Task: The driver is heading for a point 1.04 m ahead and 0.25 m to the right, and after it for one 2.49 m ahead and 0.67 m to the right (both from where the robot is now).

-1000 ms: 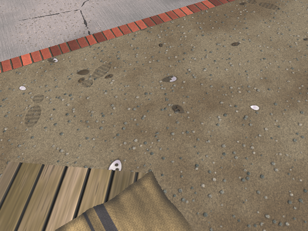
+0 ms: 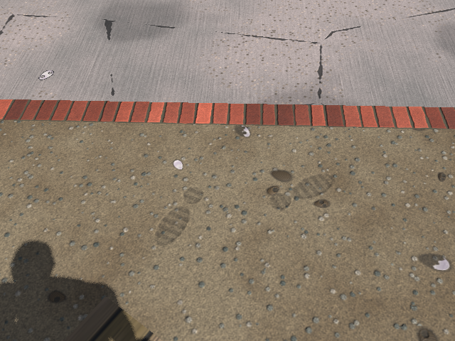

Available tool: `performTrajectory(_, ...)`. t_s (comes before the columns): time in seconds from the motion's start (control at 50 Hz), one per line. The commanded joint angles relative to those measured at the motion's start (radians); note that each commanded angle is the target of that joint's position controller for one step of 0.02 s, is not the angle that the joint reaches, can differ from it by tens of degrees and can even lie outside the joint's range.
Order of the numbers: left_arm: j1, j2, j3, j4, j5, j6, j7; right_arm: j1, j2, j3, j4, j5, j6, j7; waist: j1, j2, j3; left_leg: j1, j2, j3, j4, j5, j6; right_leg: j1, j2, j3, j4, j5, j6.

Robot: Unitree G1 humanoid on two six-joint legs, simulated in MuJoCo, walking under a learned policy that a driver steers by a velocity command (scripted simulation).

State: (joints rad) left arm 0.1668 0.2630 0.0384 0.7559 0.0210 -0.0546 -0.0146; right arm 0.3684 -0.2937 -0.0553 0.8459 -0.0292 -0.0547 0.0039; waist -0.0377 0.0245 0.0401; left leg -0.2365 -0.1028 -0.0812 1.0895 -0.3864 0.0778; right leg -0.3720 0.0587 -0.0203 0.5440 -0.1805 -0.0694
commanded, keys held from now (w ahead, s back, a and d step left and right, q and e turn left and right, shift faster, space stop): w+e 0.92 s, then w+q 0.08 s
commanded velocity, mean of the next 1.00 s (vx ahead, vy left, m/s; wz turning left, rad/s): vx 0.50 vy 0.00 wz -0.46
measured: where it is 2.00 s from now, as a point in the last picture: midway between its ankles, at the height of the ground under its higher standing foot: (324, 195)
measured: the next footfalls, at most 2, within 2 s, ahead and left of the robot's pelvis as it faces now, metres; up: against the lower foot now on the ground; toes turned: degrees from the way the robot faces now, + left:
left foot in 0.40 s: +0.37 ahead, +0.09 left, +0.00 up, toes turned -14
right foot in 0.92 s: +0.55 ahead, -0.21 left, +0.00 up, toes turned -35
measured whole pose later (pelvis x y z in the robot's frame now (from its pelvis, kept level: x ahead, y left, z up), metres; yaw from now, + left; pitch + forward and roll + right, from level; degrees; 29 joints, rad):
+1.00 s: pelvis +0.48 -0.11 -0.01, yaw -32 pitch +1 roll +0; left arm 0.07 0.26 0.04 0.70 0.04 -0.02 -0.04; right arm 0.39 -0.25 -0.03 0.87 -0.02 -0.04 0.00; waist -0.06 0.00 0.07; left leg -0.19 0.08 0.12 1.08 -0.47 0.00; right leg -0.44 0.06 -0.09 0.62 -0.21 -0.13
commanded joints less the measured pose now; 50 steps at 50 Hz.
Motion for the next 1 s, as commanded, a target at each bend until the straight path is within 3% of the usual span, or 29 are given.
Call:
performTrajectory(0.02,0.104,0.096,0.029,-0.001,-0.01,-0.008,-0.005,-0.04,-0.083,-0.008,-0.096,-0.022,-0.012,0.012,0.027,-0.066,-0.01,-0.347,0.129,-0.002,0.049,0.072,-0.022,0.269,-0.269,0.447,-0.31,0.039,-0.163)
performTrajectory(0.08,0.163,0.116,0.035,0.042,-0.02,-0.025,-0.006,-0.036,-0.055,0.006,-0.097,-0.028,0.004,0.02,0.012,-0.105,-0.046,-0.299,0.137,0.036,-0.032,0.08,-0.063,0.242,-0.218,0.358,-0.321,0.257,-0.174)
performTrajectory(0.18,0.236,0.134,0.048,0.071,-0.025,-0.014,0.003,-0.257,-0.031,0.028,-0.169,-0.017,0.009,0.022,0.061,-0.098,0.007,-0.356,0.153,0.071,-0.279,0.23,-0.118,0.201,-0.18,0.319,-0.374,0.195,-0.171)
performTrajectory(0.3,0.312,0.155,0.062,0.083,-0.011,-0.005,0.008,-0.411,-0.034,0.038,-0.223,0.003,-0.005,0.019,0.113,-0.103,-0.013,-0.287,0.11,0.07,-0.47,0.309,-0.119,0.261,-0.183,0.353,-0.274,0.31,-0.135)
performTrajectory(0.34,0.285,0.168,0.068,0.071,-0.007,-0.001,0.014,-0.376,-0.052,0.033,-0.221,0.005,-0.014,0.014,0.084,-0.112,-0.023,-0.193,0.097,0.057,-0.532,0.258,-0.101,0.251,-0.192,0.389,-0.223,0.322,-0.11)
performTrajectory(0.38,0.239,0.179,0.072,0.057,-0.011,-0.001,0.015,-0.23,-0.08,0.018,-0.177,0.003,-0.028,0.0,0.009,-0.087,-0.069,0.037,0.072,0.063,-0.64,0.232,-0.07,0.193,-0.151,0.389,-0.09,0.349,-0.074)
performTrajectory(0.4,0.236,0.15,0.065,0.047,-0.02,-0.01,0.008,-0.115,-0.135,0.0,-0.155,-0.012,-0.042,-0.015,-0.041,-0.012,-0.15,0.223,0.173,-0.033,-0.682,0.183,-0.031,0.121,-0.087,0.334,0.1,0.285,-0.045)
performTrajectory(0.42,0.256,0.065,0.044,0.01,-0.044,-0.017,0.007,0.02,-0.22,-0.021,-0.155,-0.034,-0.04,-0.032,-0.082,0.138,-0.299,0.467,0.435,-0.318,-0.735,-0.047,0.032,-0.054,0.001,0.202,0.381,-0.022,-0.011)
performTrajectory(0.44,0.323,0.073,0.042,-0.011,-0.036,-0.007,0.009,0.0,-0.258,-0.035,-0.146,-0.025,-0.019,-0.031,-0.026,0.276,-0.298,0.478,0.56,-0.661,-0.845,-0.148,0.114,-0.259,0.066,0.11,0.532,-0.398,-0.006)
performTrajectory(0.46,0.298,0.124,0.051,0.024,-0.007,0.012,0.014,-0.055,-0.16,-0.02,-0.152,-0.015,-0.01,-0.026,0.0,0.111,-0.166,0.36,0.523,-0.59,-0.84,-0.233,0.117,-0.306,-0.027,0.125,0.622,-0.318,-0.014)
performTrajectory(0.48,0.239,0.117,0.051,0.024,0.001,0.016,0.001,-0.106,-0.087,-0.002,-0.161,-0.006,-0.012,-0.021,0.006,0.032,-0.073,0.251,0.463,-0.44,-0.859,-0.141,0.097,-0.293,-0.054,0.12,0.612,-0.233,-0.009)
performTrajectory(0.52,0.197,0.091,0.049,0.016,0.013,0.031,-0.017,-0.125,-0.05,0.009,-0.146,-0.004,-0.024,-0.019,0.031,0.075,-0.018,0.149,0.384,-0.22,-0.896,0.116,0.063,-0.252,-0.098,0.098,0.569,-0.166,0.01)
performTrajectory(0.54,0.196,0.086,0.048,0.017,0.018,0.041,-0.025,-0.117,-0.048,0.009,-0.136,-0.001,-0.032,-0.018,0.038,0.091,-0.017,0.132,0.358,-0.153,-0.904,0.208,0.057,-0.24,-0.102,0.088,0.574,-0.142,0.019)
performTrajectory(0.6,0.127,0.073,0.043,-0.018,0.016,0.054,-0.04,-0.075,-0.062,0.0,-0.108,0.013,-0.053,-0.012,0.044,0.074,-0.029,0.153,0.36,-0.047,-0.922,0.387,0.071,-0.29,-0.112,0.081,0.576,-0.064,0.035)
performTrajectory(0.7,-0.034,0.054,0.027,-0.076,0.013,0.056,-0.059,-0.025,-0.067,-0.007,-0.068,0.01,-0.051,-0.008,0.023,0.057,0.009,0.179,0.338,0.112,-0.941,0.497,0.07,-0.355,-0.123,0.043,0.415,0.095,0.054)
performTrajectory(0.76,-0.141,0.037,0.011,-0.114,0.013,0.05,-0.071,0.003,-0.084,-0.012,-0.047,0.01,-0.048,-0.009,-0.003,0.059,0.034,0.18,0.334,0.186,-0.938,0.519,0.054,-0.29,-0.12,-0.015,0.24,0.166,0.034)
performTrajectory(0.82,-0.206,0.044,0.006,-0.144,0.018,0.049,-0.075,0.05,-0.107,-0.019,-0.018,0.01,-0.036,-0.016,-0.019,0.055,0.05,0.257,0.36,0.228,-0.9,0.605,0.04,-0.255,-0.102,-0.069,0.134,0.101,-0.005)
performTrajectory(0.88,-0.162,0.064,0.015,-0.143,0.027,0.049,-0.06,0.069,-0.145,-0.026,0.004,0.006,-0.016,-0.026,0.013,0.081,-0.001,0.328,0.37,0.29,-0.71,1.022,0.019,-0.122,-0.018,-0.131,0.077,-0.052,-0.065)
performTrajectory(0.9,-0.078,0.081,0.025,-0.121,0.029,0.044,-0.053,0.072,-0.161,-0.028,0.008,0.006,-0.007,-0.029,0.051,0.083,-0.056,0.329,0.37,0.304,-0.565,1.124,0.017,-0.02,0.023,-0.136,0.052,-0.091,-0.092)
performTrajectory(0.92,0.08,0.106,0.042,-0.071,0.036,0.035,-0.041,0.063,-0.165,-0.027,0.003,0.011,0.001,-0.03,0.124,0.052,-0.147,0.247,0.354,0.327,-0.348,1.055,-0.002,0.191,0.052,-0.119,-0.024,-0.057,-0.125)
performTrajectory(0.94,0.236,0.177,0.066,-0.03,0.048,0.03,-0.022,0.086,-0.116,-0.01,-0.022,0.009,-0.001,-0.026,0.176,-0.054,-0.263,0.012,0.33,0.323,-0.061,0.678,-0.024,0.48,-0.126,0.125,-0.068,-0.168,-0.176)
performTrajectory(0.96,0.204,0.271,0.082,-0.048,0.027,0.033,-0.01,0.132,-0.003,0.016,-0.085,0.016,-0.005,-0.001,0.1,-0.275,-0.352,-0.408,0.142,0.262,0.264,-0.194,-0.076,0.75,-0.441,0.664,-0.156,-0.121,-0.307)
performTrajectory(0.98,0.248,0.236,0.079,-0.048,0.001,0.043,0.003,0.002,-0.104,-0.009,-0.084,0.008,-0.006,-0.005,0.173,-0.079,-0.334,-0.473,0.146,0.092,0.314,-0.102,-0.066,0.696,-0.441,0.681,-0.232,-0.017,-0.287)
performTrajectory(1.0,0.183,0.199,0.067,-0.026,-0.001,0.039,0.012,-0.047,-0.089,-0.005,-0.099,0.03,-0.014,-0.002,0.133,-0.065,-0.19,-0.489,0.189,0.079,0.276,0.01,-0.054,0.569,-0.408,0.484,-0.234,0.137,-0.258)
Keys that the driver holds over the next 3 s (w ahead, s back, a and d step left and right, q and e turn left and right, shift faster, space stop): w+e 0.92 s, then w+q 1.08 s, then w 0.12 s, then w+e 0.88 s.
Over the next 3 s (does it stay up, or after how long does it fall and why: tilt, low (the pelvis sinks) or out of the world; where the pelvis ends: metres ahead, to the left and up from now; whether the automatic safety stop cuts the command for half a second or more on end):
stays up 1.45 -0.38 -0.02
